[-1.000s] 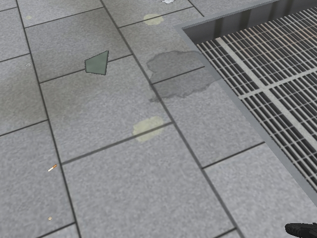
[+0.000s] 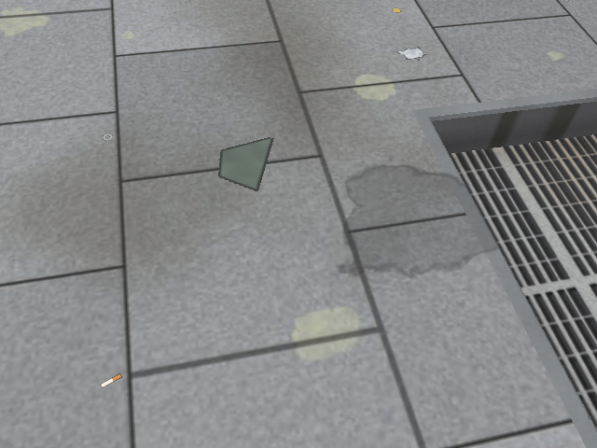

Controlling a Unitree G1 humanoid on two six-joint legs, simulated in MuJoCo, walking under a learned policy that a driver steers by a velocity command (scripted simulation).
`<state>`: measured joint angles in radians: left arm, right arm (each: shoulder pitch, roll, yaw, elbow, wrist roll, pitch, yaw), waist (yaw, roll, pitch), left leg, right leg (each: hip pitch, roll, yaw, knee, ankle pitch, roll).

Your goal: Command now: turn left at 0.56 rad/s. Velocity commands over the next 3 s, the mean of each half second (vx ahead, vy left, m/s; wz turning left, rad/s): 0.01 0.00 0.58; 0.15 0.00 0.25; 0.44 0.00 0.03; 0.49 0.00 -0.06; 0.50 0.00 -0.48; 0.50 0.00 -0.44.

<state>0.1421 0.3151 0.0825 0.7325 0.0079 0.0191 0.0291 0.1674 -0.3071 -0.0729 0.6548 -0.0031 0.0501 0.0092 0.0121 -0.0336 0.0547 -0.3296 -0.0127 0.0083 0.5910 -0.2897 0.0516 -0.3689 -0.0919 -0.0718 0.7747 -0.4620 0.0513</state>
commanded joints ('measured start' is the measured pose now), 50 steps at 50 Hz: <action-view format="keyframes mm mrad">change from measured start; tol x16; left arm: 1 -84 107 27 -110 -6 -15 9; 50 -78 51 -7 -64 -21 -106 -62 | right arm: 1 84 -216 -54 -60 -27 -45 -7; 20 -62 -174 -47 -101 33 -4 -36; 50 183 -102 -8 14 6 -116 -25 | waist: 1 -63 198 -153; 20 12 191 -147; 23 -36 -254 -117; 39 -12 -123 -66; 42 -84 302 -87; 50 -64 145 29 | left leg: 1 268 335 -430 -255 531 267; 20 143 125 -534 -150 338 127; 23 -231 -147 -195 283 -363 -39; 28 -260 -55 -161 635 -159 -143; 39 212 -34 48 -181 19 -65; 41 466 145 -202 -250 -16 15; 43 368 378 -632 -427 -321 246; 50 344 217 -261 -477 42 148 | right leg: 1 -306 62 137 399 -140 4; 20 102 141 151 -353 227 -9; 23 268 -283 581 -491 595 -287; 34 291 -144 218 -427 637 -280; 39 89 -117 239 -472 56 -238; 43 -403 63 84 161 -133 -48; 50 -390 6 78 92 314 -38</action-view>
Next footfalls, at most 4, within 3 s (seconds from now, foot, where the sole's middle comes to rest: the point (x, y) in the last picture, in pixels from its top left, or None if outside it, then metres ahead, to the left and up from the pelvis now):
0.42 right None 0.09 -0.12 -0.77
0.82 left None -0.02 0.12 -0.77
1.26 right None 0.35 0.00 -0.77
1.78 left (147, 395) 0.55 0.34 -0.77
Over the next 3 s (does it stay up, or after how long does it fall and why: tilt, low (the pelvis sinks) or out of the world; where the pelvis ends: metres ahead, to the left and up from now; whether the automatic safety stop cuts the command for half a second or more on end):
stays up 1.10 0.31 0.01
